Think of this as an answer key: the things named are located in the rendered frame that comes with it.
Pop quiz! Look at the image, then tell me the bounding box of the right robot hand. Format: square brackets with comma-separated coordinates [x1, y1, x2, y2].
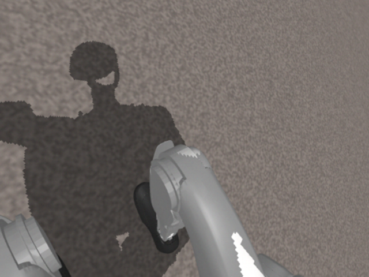
[257, 253, 294, 277]

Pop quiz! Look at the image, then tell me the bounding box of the right robot foot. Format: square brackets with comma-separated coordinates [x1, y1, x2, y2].
[134, 182, 179, 253]

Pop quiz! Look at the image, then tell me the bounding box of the left robot foot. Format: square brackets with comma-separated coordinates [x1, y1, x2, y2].
[57, 254, 71, 277]

